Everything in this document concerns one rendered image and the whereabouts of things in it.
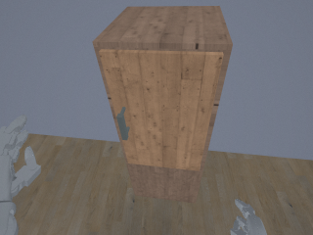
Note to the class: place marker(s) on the handle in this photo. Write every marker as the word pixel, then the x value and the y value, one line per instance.
pixel 122 124

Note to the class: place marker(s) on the cupboard door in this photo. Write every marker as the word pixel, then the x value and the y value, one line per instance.
pixel 168 98

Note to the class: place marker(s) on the right robot hand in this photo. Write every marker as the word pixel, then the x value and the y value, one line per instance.
pixel 251 225

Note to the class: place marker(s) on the robot left forearm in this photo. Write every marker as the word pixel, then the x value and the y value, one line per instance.
pixel 8 223

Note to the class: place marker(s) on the left robot hand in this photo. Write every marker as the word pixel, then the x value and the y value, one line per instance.
pixel 11 140

